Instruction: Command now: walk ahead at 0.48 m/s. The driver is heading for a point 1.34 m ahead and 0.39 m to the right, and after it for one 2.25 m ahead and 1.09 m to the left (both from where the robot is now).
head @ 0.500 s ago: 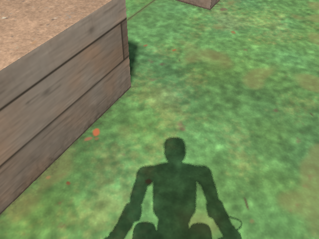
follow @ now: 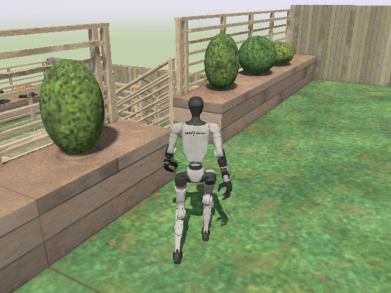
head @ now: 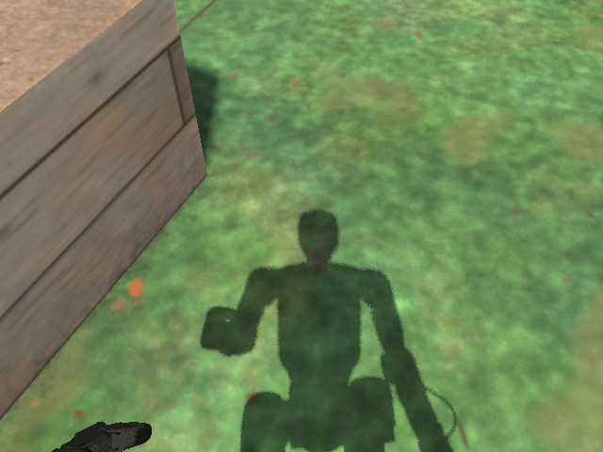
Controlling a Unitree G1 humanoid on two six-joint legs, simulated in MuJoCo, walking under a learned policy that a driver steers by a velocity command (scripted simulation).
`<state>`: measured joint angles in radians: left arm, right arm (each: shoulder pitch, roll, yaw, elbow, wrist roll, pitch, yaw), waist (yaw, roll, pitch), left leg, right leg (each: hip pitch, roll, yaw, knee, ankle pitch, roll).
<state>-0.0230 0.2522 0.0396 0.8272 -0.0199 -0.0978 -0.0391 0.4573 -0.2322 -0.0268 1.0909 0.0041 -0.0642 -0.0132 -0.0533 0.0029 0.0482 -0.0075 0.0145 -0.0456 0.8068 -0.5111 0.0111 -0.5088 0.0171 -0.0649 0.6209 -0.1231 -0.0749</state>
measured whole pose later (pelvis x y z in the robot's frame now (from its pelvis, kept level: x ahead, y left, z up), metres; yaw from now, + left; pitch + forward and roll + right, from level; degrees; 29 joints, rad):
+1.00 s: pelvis +0.56 +0.02 +0.01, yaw -11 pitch +2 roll +2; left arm 0.06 0.25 0.05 0.79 -0.02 -0.05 -0.06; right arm 0.33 -0.27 -0.05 0.97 -0.01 -0.07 -0.02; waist -0.06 -0.03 0.02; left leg 0.10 0.00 0.23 0.25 -0.38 -0.02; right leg -0.61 -0.05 -0.04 0.63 -0.05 -0.07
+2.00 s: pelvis +1.07 -0.20 +0.02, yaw -46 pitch +2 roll +2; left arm 0.11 0.27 0.06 0.60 -0.04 -0.02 -0.04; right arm 0.33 -0.29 -0.08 0.89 0.01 -0.07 -0.01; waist -0.09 -0.04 0.04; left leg 0.08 0.01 0.23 0.26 -0.35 -0.03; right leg -0.65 -0.09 -0.01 0.69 -0.04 -0.04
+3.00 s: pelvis +1.31 -0.55 +0.02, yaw -28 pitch +3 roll +0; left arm 0.18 0.29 0.06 0.72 0.00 -0.09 0.01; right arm 0.26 -0.31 -0.08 0.65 0.02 0.01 -0.02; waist -0.01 0.03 -0.04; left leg -0.38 -0.11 -0.20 0.63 -0.35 0.05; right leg -0.33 0.01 0.05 0.50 -0.20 0.01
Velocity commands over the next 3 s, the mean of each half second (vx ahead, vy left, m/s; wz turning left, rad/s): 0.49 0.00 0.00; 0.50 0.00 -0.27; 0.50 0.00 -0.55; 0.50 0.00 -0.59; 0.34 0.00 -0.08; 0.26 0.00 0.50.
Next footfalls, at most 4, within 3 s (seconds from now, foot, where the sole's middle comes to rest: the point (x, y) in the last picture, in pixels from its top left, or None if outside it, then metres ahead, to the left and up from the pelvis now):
0.50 left None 0.46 0.14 -0.75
1.04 right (348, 329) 0.73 -0.12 -0.75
1.54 left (310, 218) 1.08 -0.04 -0.75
2.08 right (445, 199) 1.13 -0.43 -0.75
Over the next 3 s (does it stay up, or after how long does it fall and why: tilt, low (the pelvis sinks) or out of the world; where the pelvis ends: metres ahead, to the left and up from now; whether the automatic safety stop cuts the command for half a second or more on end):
stays up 1.31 -0.55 0.02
